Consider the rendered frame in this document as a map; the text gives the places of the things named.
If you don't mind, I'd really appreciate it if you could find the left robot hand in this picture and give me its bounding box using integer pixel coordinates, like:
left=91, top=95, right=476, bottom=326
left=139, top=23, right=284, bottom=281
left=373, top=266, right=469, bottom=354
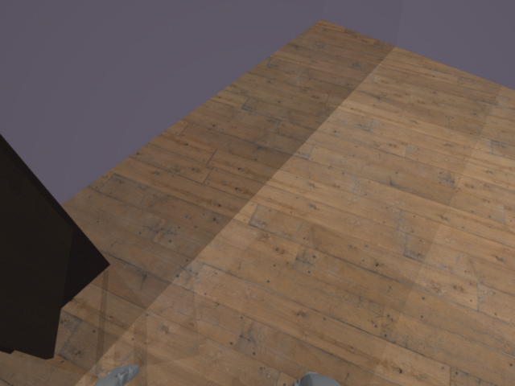
left=94, top=364, right=139, bottom=386

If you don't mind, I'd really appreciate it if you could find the cupboard door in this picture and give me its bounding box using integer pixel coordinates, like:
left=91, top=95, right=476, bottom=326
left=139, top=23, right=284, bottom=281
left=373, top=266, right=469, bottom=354
left=0, top=149, right=73, bottom=359

